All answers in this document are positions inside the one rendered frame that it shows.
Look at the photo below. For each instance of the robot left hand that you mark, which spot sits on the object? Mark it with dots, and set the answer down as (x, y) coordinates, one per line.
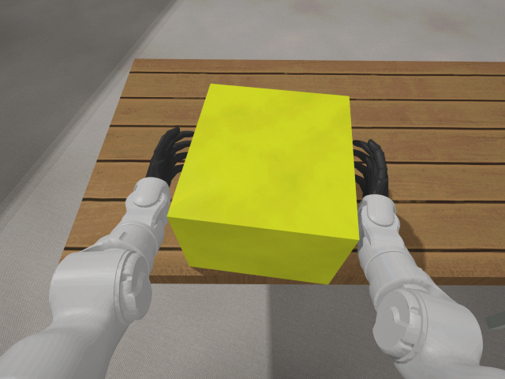
(162, 164)

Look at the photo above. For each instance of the right robot upper arm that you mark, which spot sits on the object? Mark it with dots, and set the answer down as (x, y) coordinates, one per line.
(427, 337)

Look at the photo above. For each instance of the carton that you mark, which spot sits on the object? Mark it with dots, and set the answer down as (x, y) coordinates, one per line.
(268, 185)

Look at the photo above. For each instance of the robot left forearm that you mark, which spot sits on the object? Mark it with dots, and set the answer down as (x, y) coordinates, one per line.
(142, 227)

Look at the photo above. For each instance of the left robot upper arm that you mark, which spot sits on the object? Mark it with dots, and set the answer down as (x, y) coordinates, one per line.
(94, 297)

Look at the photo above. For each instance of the robot right hand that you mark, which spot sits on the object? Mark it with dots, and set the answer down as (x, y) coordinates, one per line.
(375, 179)

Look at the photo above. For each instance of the robot right forearm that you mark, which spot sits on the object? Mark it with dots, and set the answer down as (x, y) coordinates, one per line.
(382, 254)

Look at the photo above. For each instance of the table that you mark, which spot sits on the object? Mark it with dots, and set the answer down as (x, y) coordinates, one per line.
(441, 126)

